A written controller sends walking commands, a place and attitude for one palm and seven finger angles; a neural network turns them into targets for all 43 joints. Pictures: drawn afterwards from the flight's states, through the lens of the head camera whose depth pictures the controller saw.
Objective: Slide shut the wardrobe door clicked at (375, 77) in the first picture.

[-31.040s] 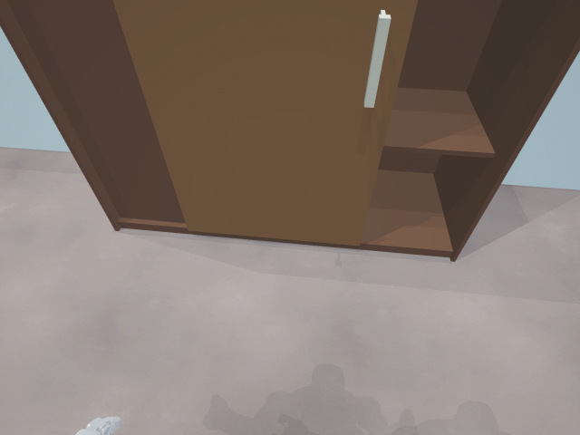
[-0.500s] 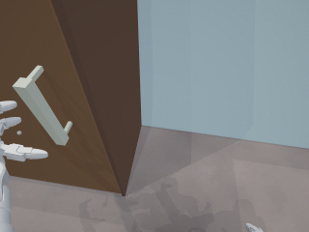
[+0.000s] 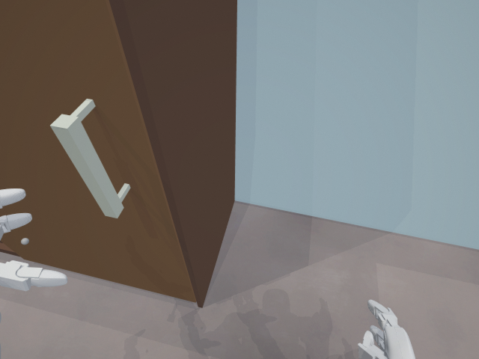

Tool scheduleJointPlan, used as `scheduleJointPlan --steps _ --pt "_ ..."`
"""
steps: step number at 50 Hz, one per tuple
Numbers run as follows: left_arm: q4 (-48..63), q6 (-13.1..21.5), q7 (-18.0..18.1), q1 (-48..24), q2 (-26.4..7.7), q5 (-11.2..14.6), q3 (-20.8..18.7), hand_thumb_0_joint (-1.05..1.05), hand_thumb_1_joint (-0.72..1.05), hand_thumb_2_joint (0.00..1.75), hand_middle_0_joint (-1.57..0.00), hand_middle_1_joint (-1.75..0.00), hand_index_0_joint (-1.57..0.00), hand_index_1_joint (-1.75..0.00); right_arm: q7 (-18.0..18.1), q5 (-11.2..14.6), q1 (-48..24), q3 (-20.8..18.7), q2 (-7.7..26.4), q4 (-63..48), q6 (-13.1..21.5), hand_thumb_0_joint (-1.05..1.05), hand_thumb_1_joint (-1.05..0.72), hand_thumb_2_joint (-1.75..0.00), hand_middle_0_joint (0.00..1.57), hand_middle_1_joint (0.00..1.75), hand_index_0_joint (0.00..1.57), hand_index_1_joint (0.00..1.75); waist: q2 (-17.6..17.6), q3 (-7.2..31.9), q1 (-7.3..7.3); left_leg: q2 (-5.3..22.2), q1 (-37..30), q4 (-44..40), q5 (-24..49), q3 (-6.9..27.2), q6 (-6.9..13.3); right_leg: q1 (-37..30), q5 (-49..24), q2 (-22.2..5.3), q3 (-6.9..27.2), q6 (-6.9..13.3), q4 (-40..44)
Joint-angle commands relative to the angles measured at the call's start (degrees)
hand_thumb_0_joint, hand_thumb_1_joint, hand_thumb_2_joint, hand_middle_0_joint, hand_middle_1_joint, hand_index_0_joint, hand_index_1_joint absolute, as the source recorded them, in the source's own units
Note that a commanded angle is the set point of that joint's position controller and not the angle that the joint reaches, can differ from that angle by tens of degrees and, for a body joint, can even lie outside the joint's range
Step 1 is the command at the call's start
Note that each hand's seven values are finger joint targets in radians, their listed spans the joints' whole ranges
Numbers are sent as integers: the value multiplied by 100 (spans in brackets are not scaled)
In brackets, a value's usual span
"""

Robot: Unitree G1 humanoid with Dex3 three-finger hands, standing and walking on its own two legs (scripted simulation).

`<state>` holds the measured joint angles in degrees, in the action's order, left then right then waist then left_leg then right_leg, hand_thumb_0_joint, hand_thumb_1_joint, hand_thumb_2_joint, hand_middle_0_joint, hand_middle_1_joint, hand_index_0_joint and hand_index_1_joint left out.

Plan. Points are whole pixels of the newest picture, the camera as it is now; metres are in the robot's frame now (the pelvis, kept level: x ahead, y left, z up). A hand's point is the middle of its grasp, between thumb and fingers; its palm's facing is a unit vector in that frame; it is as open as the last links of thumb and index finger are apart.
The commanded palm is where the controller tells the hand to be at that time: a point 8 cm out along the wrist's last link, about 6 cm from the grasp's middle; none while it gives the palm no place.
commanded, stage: slip the hand off the handle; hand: left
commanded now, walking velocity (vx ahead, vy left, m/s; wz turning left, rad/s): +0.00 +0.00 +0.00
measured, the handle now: (101, 164) +0.38 +0.29 +0.10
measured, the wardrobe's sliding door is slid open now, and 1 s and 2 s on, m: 0.00 0.00 0.00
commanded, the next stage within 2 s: draw the hand back to the body in 0.02 s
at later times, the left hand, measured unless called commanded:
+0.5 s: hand (45, 235) +0.23 +0.30 +0.12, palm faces +0.04 -0.99 -0.11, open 14.7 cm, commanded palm +0.18 +0.36 +0.13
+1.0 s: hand (15, 239) +0.21 +0.31 +0.15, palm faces +0.54 -0.77 -0.34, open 12.2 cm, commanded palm +0.15 +0.33 +0.16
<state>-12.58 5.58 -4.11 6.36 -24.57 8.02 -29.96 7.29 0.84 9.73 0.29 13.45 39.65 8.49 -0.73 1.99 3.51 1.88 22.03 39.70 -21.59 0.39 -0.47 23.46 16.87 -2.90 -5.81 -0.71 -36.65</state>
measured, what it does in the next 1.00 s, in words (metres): stands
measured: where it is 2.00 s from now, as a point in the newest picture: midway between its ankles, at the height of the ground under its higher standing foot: outside the picture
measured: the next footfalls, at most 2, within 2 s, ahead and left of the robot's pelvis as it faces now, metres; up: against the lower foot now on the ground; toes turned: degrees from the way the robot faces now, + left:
none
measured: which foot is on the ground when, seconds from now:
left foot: down 0.00-1.00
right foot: down 0.00-1.00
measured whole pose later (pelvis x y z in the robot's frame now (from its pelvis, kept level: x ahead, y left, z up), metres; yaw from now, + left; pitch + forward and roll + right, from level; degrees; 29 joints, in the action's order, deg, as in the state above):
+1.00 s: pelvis +0.00 +0.02 +0.02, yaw -1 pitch -3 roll -1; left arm 15.6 5.6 9.6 21.2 -19.0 3.2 -21.2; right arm 4.8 0.0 13.2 1.8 11.2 38.3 14.1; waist -1.8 -1.5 4.7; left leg 0.9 9.1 30.0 -18.0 -1.5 0.7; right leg 10.7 12.3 -3.2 -4.2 -1.9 -26.3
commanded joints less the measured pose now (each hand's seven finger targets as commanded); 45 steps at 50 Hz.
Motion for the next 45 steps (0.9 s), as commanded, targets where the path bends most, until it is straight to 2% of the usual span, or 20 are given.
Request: scheduleJointPlan --steps 1,3,5,7,8,9,13,18,19,22,25,28,32,33,34,35,36,37,39,45 --pt "1503 435 55 -490 -1630 175 -738 0 -55 20 -25 -115 -25 -115 78 -30 -284 -317 861 -744 357 0 -90 -90 20 30 20 30 -431 989 46 -226 -168 -696 1621 29 90 -811 -867 329 110 106 352" --pt "1598 491 53 -527 -1713 212 -819 0 -55 20 -25 -115 -25 -115 87 -33 -236 -320 878 -710 382 0 -90 -90 20 30 20 30 -467 945 3 -227 -144 -642 1579 12 91 -754 -839 331 127 96 342" --pt "1598 539 38 -798 -1525 217 -613 0 -55 20 -25 -115 -25 -115 112 -28 -268 -306 853 -658 437 0 -90 -90 20 30 20 30 -528 738 -102 -234 -127 -635 1397 5 93 -555 -674 315 127 83 367" --pt "1389 577 15 -793 -1741 220 -828 0 -55 20 -25 -115 -25 -115 146 -41 -230 -335 896 -572 461 0 -90 -90 20 30 20 30 -440 775 -84 -233 -69 -613 1398 12 91 -596 -697 299 144 89 357" --pt "1308 537 -518 -596 -1351 675 -430 0 -55 20 -25 -115 -25 -115 181 53 -178 -326 963 -595 495 0 -90 -90 20 30 20 30 -329 878 -237 -228 -236 -568 1361 7 112 -749 -823 289 185 87 396" --pt "1502 539 -793 -884 -1727 791 -633 0 -55 20 -25 -115 -25 -115 215 111 -221 -319 1000 -618 531 0 -90 -90 20 30 20 30 -328 1026 -176 -228 -263 -538 1368 5 129 -830 -911 277 223 79 408" --pt "1782 436 -1422 -845 -1872 1175 -664 0 -55 20 -25 -115 -25 -115 294 156 -287 -241 987 -749 680 0 -90 -90 20 30 20 30 -578 1187 -106 -245 -457 -569 1550 50 144 -1153 -1207 282 233 94 423" --pt "1389 276 -2265 69 -2304 1565 -1140 0 -55 20 -25 -115 -25 -115 200 237 -239 -189 1014 -998 836 0 -90 -90 20 30 20 30 -421 1040 39 -240 -409 -552 1977 99 150 -1518 -1919 277 249 112 359" --pt "1409 247 -2478 150 -2148 1669 -980 0 -55 20 -25 -115 -25 -115 175 283 -279 -158 986 -1098 870 0 -90 -90 20 30 20 30 -334 939 15 -240 -411 -577 2008 84 157 -1488 -2028 264 257 90 370" --pt "1171 108 -2983 333 -2262 2033 -1163 0 -55 20 -25 -115 -25 -115 112 365 -204 -130 1030 -1337 939 0 -90 -90 20 30 20 30 -73 815 7 -237 -331 -563 1978 109 155 -1492 -2195 274 370 29 432" --pt "1175 9 -3044 236 -2136 2239 -1164 0 -55 20 -25 -115 -25 -115 21 382 -198 -94 1012 -1458 987 0 -90 -90 20 30 20 30 -145 630 31 -232 -250 -614 1821 126 117 -1393 -1926 290 386 30 503" --pt "1447 -28 -2854 387 -1799 2244 -929 0 -51 22 -25 -113 -25 -113 -57 375 -169 -111 982 -1534 1067 0 -90 -90 20 30 20 30 -219 584 20 -225 -361 -630 1757 97 104 -1331 -1767 305 392 25 562" --pt "2432 8 -2578 275 -1557 2016 -486 0 -37 29 -24 -104 -24 -104 -69 336 -174 -100 969 -1555 1181 0 -90 -90 20 30 20 30 -633 724 -50 -202 -676 -793 1738 100 105 -1308 -1579 365 247 73 606" --pt "2977 138 -1038 -261 -2477 781 -981 0 -33 31 -24 -102 -24 -102 -135 45 9 -162 906 -1524 1071 0 -90 -90 20 30 20 30 -675 437 140 -253 -298 -970 1525 -35 -17 -1425 -1097 323 372 102 962" --pt "2972 123 -388 222 -1356 651 -289 0 -30 32 -24 -100 -24 -100 -159 -31 -124 -138 849 -1512 1094 0 -90 -90 20 30 20 30 -660 84 -34 -205 -254 -1150 1261 -29 -79 -1314 -783 284 226 126 1069" --pt "2911 69 -11 655 -928 589 -95 0 -26 34 -24 -98 -24 -98 -154 -14 -55 -129 838 -1500 1107 0 -90 -90 20 30 20 30 -448 -156 -69 -161 -242 -1276 1056 5 -115 -1249 -554 299 154 123 1092" --pt "3137 77 295 750 -883 393 -42 0 -22 36 -24 -96 -24 -96 -151 -2 -57 -159 842 -1434 1055 0 -90 -90 20 30 20 30 -525 -172 -46 -137 -305 -1342 936 -4 -103 -1276 -446 307 158 136 1109" --pt "3656 141 566 629 -1044 211 -89 0 -19 37 -24 -94 -24 -94 -149 -7 -114 -180 839 -1414 1024 0 -90 -90 20 30 20 30 -839 66 -4 -134 -456 -1403 869 -31 -82 -1370 -401 288 178 154 1123" --pt "4131 259 982 624 -1123 -64 -99 0 -12 41 -24 -89 -24 -89 -137 -55 -114 -194 808 -1305 1031 0 -90 -90 20 30 20 30 -979 343 4 -111 -569 -1517 841 -65 -60 -1574 -410 264 158 167 1144" --pt "4118 354 1506 686 -688 -471 258 0 10 51 -23 -77 -23 -77 -129 -94 -197 -223 695 -1065 995 0 -90 -90 20 30 20 30 -574 204 -27 -29 -761 -1813 1022 -76 -35 -1731 -513 301 143 150 1230"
